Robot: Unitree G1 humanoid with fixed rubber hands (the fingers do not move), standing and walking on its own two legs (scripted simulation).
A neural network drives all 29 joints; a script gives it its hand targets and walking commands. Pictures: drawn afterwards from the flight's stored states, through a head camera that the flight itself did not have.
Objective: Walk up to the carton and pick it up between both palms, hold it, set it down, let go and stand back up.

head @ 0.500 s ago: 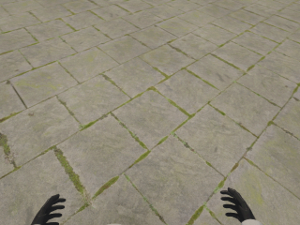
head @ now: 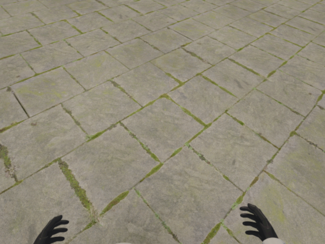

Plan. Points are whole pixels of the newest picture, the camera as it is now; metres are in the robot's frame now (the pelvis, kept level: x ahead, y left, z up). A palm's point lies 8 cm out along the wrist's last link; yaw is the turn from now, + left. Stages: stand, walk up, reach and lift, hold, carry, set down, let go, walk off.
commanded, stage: stand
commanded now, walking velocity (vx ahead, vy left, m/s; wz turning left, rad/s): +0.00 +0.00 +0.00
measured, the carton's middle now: out of the picture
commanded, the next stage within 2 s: walk up in 0.14 s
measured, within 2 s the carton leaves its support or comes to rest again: neither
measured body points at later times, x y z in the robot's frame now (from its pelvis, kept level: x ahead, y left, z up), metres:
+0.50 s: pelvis -0.01 -0.02 +0.00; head +0.00 -0.01 +0.45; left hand +0.15 +0.27 -0.11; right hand +0.11 -0.32 -0.08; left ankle +0.01 +0.11 -0.71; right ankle -0.01 -0.15 -0.67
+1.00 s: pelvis -0.05 -0.13 +0.00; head -0.03 -0.12 +0.45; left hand +0.13 +0.13 -0.11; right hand -0.02 -0.48 -0.07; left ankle +0.02 -0.06 -0.71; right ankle +0.02 -0.20 -0.71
